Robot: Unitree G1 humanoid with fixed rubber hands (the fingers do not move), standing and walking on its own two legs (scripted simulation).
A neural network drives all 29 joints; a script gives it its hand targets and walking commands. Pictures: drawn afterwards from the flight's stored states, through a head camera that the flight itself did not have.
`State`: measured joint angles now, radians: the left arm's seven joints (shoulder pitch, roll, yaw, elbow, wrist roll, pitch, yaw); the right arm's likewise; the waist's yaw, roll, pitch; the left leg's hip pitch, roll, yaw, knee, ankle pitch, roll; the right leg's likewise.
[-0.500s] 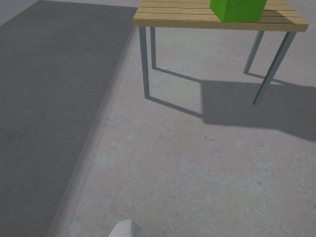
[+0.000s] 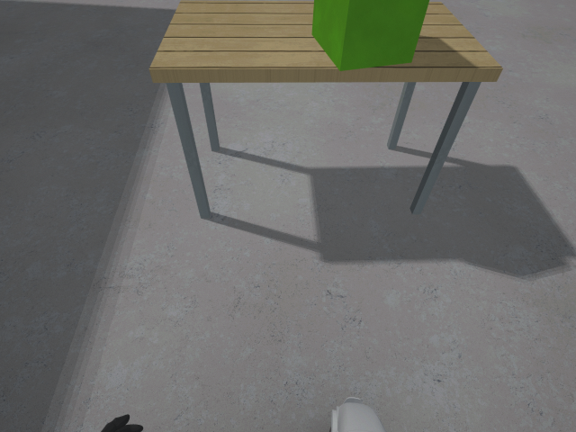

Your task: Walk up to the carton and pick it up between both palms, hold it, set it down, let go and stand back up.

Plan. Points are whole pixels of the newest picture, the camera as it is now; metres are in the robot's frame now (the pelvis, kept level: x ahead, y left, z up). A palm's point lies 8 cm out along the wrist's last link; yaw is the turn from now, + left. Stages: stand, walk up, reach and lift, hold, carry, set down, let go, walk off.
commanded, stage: walk up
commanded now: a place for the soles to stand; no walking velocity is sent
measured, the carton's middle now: (366, 4) +1.25 -0.23 +0.10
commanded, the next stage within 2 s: none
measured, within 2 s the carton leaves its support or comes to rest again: neither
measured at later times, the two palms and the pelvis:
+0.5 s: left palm (166, 396) +0.21 +0.20 -0.16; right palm (451, 292) +0.38 -0.30 -0.10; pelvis +0.24 -0.06 -0.02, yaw +5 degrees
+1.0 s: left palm (234, 254) +0.47 +0.11 -0.12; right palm (479, 241) +0.52 -0.42 -0.13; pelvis +0.43 -0.16 -0.02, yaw +7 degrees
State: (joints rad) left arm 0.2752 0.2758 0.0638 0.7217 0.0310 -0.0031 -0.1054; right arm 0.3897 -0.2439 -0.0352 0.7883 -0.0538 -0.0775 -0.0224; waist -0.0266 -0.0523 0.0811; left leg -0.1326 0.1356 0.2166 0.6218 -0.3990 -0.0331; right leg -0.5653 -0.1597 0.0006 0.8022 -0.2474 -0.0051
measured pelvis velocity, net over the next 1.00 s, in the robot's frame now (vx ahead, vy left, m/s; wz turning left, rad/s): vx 0.43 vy -0.16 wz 0.12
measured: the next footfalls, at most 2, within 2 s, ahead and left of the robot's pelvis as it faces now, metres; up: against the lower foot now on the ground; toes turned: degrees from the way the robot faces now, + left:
right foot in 0.06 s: +0.21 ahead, -0.17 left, +0.00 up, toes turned -7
left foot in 0.42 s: +0.35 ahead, +0.07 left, +0.00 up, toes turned +11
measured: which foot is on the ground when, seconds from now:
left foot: down 0.00-0.08, up 0.10-0.40, down 0.42-0.82, up 0.84-1.00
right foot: up 0.00-0.04, down 0.06-0.44, up 0.46-0.78, down 0.80-1.00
